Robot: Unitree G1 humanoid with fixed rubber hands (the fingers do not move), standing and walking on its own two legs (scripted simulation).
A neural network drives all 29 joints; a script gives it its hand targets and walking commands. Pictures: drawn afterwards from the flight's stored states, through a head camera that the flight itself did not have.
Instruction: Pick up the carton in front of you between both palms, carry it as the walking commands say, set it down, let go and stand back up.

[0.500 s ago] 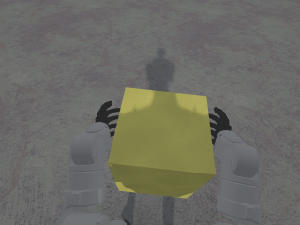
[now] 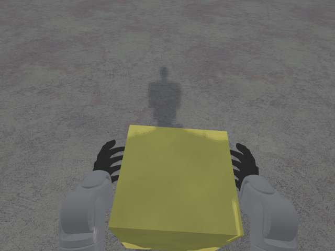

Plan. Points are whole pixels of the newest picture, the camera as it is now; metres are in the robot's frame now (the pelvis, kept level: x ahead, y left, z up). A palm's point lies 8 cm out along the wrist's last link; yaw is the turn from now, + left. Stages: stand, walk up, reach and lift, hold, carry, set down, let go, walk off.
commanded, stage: carry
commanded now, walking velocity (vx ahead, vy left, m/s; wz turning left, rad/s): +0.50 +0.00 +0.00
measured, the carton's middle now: (172, 194) +0.24 +0.00 +0.03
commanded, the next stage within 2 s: none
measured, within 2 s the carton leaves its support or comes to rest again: neither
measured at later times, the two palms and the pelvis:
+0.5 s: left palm (122, 91) +0.54 +0.16 +0.11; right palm (216, 91) +0.55 -0.14 +0.11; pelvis +0.31 +0.01 +0.00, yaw +1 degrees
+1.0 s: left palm (134, 51) +0.84 +0.17 +0.11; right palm (205, 53) +0.84 -0.13 +0.11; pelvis +0.60 +0.02 +0.00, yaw +0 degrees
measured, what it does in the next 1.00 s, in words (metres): walks ahead: right foot, then left foot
